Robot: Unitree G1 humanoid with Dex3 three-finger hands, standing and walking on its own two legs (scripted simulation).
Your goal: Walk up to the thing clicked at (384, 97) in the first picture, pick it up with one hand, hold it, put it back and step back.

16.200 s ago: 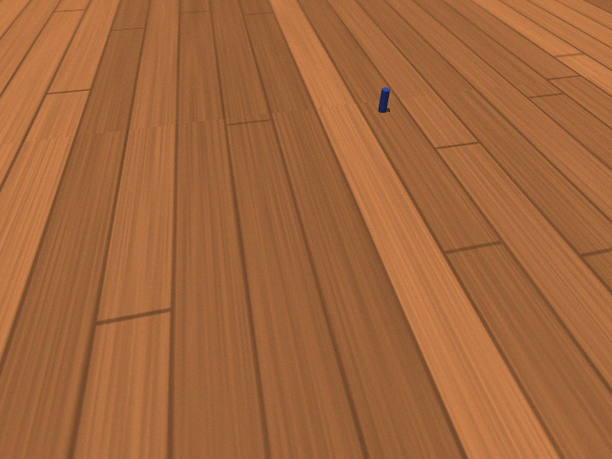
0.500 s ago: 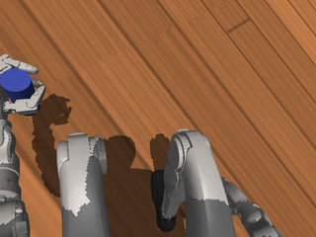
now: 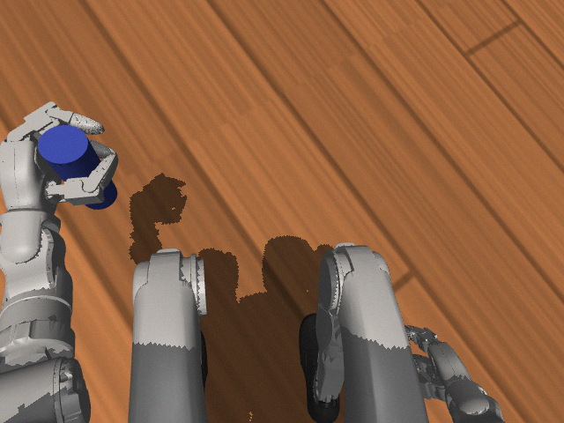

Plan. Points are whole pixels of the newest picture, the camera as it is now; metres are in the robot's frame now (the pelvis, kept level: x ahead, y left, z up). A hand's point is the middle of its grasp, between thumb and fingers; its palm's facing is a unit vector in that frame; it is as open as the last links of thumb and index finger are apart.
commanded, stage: settle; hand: left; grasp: from the side
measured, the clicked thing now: (84, 172) +0.42 +0.27 -0.06
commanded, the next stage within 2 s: lift in 0.54 s
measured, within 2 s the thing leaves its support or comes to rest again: neither
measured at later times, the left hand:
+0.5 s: hand (71, 161) +0.41 +0.26 +0.01, palm faces +0.14 -0.99 -0.05, open 6.9 cm
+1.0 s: hand (58, 146) +0.41 +0.25 +0.05, palm faces +0.13 -0.99 -0.04, open 6.9 cm
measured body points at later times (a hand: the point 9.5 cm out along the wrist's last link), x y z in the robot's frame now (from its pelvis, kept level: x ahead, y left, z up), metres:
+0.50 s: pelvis -0.01 +0.00 +0.03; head +0.18 +0.06 +0.43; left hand +0.40 +0.31 +0.01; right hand +0.15 -0.26 -0.09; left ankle +0.08 +0.13 -0.31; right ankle +0.10 -0.12 -0.31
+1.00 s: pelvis +0.00 +0.00 +0.06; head +0.18 +0.04 +0.47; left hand +0.39 +0.30 +0.06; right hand +0.15 -0.26 -0.07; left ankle +0.08 +0.13 -0.31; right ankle +0.10 -0.12 -0.31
